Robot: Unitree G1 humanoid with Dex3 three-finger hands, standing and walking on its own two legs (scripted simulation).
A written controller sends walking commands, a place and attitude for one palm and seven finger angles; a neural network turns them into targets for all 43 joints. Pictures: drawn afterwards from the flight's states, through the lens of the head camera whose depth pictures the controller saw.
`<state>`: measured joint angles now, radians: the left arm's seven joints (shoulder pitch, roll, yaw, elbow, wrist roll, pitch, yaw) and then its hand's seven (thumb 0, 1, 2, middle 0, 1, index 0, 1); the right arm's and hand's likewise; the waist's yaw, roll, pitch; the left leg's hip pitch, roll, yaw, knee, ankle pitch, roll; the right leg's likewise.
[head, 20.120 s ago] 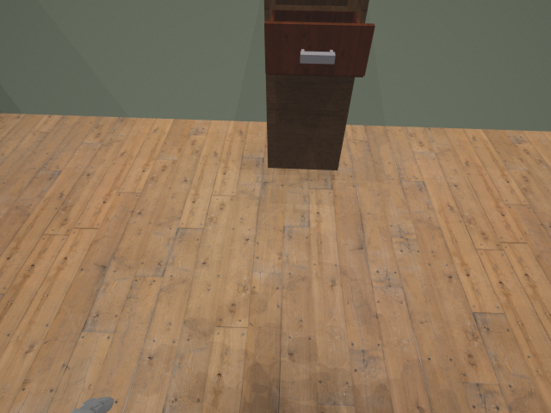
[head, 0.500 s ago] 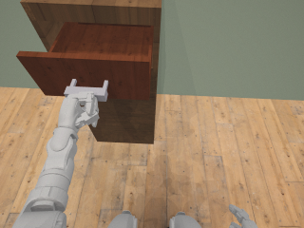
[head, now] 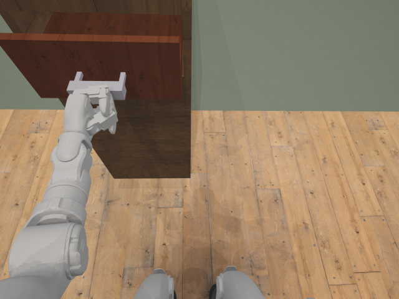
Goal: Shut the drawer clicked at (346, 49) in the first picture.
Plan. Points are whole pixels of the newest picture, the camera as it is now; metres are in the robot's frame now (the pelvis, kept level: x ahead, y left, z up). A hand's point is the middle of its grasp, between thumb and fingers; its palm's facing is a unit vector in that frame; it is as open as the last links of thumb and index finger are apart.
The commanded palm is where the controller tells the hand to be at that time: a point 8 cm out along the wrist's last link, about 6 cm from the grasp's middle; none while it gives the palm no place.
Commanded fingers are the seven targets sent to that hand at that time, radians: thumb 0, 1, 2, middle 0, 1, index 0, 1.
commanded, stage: push the drawer shut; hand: left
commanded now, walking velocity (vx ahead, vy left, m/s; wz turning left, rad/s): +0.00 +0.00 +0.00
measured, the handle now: (99, 83) +0.54 +0.20 +0.07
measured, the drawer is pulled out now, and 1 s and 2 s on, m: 0.08 0.00 0.00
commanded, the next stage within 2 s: pull the fist back off the drawer in 1.04 s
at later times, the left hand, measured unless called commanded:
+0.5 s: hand (114, 92) +0.52 +0.17 +0.07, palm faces -0.02 -1.00 -0.03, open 2.8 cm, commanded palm +0.52 +0.22 +0.07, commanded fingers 0.00 0.90 0.90 -1.40 -1.60 -1.40 -1.60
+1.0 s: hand (112, 81) +0.56 +0.17 +0.07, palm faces -0.02 -1.00 -0.03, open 2.8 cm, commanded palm +0.58 +0.20 +0.07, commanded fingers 0.00 0.90 0.90 -1.40 -1.60 -1.40 -1.60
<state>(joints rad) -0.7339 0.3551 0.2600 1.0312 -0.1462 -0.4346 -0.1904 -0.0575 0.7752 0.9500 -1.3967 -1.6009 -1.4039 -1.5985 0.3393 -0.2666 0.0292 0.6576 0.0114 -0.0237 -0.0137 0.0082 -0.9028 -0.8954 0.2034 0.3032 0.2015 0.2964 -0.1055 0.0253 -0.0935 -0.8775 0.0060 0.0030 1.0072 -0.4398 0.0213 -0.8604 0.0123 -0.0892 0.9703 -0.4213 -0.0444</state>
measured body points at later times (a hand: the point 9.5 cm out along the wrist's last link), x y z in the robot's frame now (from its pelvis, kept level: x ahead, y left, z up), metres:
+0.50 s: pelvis +0.00 +0.01 -0.01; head +0.13 +0.02 +0.42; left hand +0.52 +0.22 +0.07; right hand +0.00 -0.26 -0.12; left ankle +0.02 +0.11 -0.67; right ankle +0.02 -0.10 -0.67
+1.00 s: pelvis -0.01 +0.02 -0.02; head +0.15 +0.05 +0.40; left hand +0.55 +0.23 +0.07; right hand -0.04 -0.24 -0.12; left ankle +0.02 +0.11 -0.67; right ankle +0.02 -0.10 -0.67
